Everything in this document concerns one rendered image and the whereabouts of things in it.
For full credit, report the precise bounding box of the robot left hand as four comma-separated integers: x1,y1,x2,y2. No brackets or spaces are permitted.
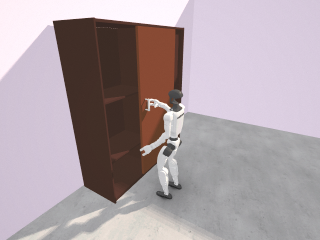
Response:
140,145,152,156

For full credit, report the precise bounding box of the robot right forearm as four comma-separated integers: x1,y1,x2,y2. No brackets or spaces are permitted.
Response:
158,102,171,112

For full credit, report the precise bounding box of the left robot upper arm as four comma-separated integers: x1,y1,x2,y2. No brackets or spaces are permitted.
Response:
163,111,173,139

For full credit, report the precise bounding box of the robot left forearm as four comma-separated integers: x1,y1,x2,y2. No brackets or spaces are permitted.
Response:
149,133,167,150

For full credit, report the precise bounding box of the right robot shin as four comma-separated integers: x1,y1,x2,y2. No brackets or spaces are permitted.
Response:
168,159,179,185

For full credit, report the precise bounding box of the robot left thigh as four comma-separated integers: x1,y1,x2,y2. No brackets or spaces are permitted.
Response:
157,144,173,176

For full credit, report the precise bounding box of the wardrobe door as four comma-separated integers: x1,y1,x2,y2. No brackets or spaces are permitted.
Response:
174,29,181,102
135,26,176,174

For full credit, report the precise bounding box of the robot right hand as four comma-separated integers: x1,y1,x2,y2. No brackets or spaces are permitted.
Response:
150,98,159,108

